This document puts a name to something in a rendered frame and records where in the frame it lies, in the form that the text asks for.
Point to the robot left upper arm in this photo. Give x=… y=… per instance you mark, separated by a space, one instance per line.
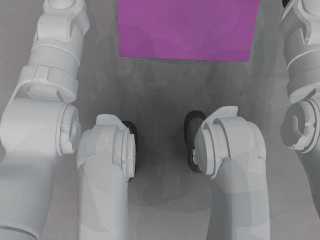
x=36 y=134

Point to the right robot shin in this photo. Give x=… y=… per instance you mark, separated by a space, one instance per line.
x=230 y=111

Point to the robot right upper arm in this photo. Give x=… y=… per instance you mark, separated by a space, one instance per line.
x=300 y=131

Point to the robot left forearm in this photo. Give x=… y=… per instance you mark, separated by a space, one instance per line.
x=51 y=73

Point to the left robot foot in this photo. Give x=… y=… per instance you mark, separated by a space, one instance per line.
x=132 y=130

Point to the carton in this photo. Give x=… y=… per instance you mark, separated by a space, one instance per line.
x=206 y=30

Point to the robot right forearm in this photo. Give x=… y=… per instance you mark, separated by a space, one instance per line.
x=300 y=29

